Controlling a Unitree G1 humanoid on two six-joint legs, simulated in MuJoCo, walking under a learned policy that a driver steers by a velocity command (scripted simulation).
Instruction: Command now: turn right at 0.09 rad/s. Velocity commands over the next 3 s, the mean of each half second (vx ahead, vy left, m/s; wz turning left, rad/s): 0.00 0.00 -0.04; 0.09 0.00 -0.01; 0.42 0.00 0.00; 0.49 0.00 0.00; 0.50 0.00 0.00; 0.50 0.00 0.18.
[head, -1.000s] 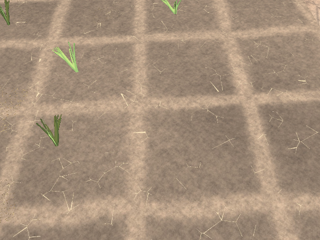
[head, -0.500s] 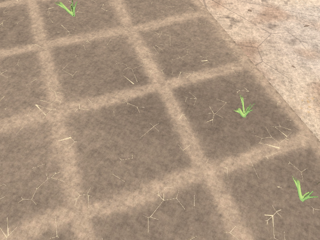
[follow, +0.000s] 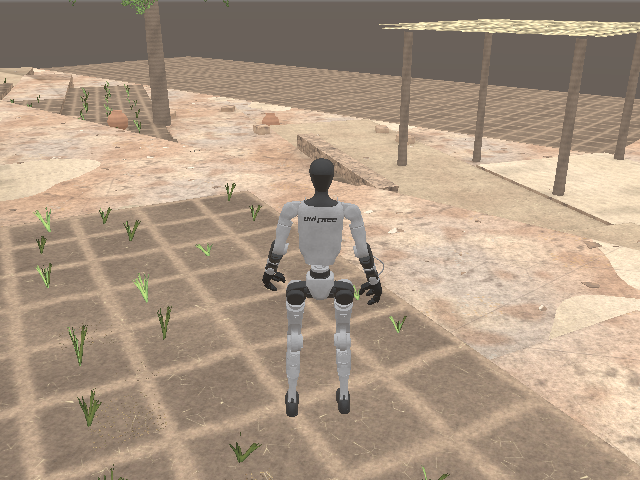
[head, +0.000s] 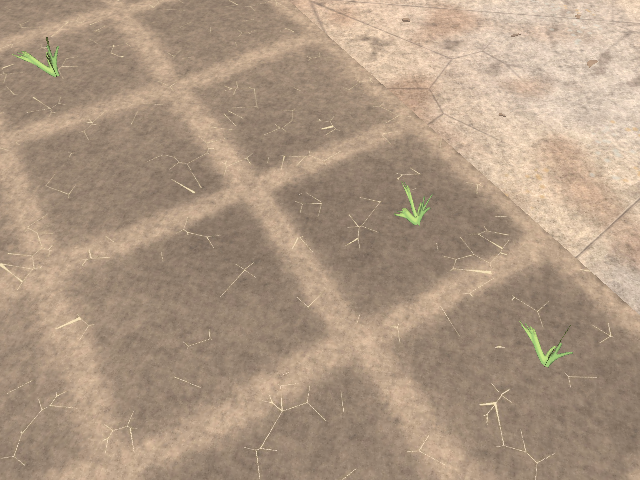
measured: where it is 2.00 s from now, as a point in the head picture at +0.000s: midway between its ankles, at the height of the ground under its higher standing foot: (333, 479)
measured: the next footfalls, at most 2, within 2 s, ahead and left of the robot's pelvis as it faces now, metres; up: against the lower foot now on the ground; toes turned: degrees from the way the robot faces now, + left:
right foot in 1.40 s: +0.39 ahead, -0.13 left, +0.00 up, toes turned -2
left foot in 1.94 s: +0.67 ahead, +0.13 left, +0.00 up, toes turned +3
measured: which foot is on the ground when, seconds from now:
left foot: down 0.00-1.00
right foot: down 0.00-1.00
